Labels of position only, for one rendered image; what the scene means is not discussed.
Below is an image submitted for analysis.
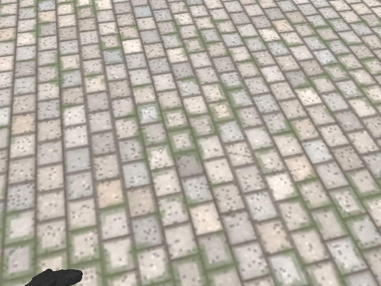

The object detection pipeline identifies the left robot hand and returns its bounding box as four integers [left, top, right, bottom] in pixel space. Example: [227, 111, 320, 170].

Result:
[25, 269, 83, 286]

